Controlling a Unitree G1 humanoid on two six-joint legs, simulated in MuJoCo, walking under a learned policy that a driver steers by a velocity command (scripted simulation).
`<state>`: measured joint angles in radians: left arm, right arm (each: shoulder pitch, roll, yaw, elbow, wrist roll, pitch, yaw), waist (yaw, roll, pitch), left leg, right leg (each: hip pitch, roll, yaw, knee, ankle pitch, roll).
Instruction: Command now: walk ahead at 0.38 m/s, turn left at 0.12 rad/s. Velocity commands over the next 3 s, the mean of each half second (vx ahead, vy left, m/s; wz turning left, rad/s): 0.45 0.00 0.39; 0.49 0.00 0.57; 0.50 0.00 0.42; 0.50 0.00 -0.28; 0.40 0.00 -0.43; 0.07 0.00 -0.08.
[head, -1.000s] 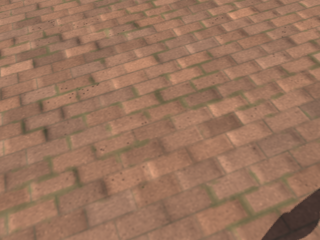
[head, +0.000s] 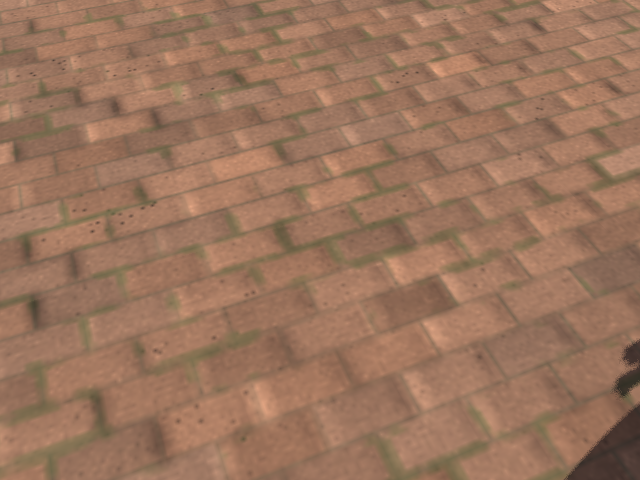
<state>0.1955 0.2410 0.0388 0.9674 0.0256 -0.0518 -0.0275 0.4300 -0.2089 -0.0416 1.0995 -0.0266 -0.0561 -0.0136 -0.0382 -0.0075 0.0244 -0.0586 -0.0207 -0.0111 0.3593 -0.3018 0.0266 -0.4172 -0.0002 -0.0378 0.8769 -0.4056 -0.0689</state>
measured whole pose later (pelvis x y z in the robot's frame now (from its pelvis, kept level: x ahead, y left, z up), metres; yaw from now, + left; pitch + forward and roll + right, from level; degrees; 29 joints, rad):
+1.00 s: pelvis +0.47 +0.08 +0.00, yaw +32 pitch +1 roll +0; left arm 0.08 0.25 0.05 0.78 0.05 -0.02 -0.02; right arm 0.38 -0.26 -0.07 0.91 0.00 -0.05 0.01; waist -0.06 -0.04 0.05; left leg -0.07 -0.16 -0.08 0.28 -0.22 0.14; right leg -0.69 -0.13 0.04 0.89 -0.11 0.06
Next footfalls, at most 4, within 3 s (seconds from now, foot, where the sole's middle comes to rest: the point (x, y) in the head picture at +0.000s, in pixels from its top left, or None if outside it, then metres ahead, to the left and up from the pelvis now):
0.14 right None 0.19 -0.13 -0.78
0.66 left None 0.44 0.11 -0.78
1.22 right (259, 352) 0.81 0.15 -0.78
1.70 left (126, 350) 0.83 0.46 -0.78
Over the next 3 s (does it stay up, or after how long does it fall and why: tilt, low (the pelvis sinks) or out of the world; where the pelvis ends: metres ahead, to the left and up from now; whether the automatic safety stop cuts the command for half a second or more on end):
stays up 1.18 0.53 0.00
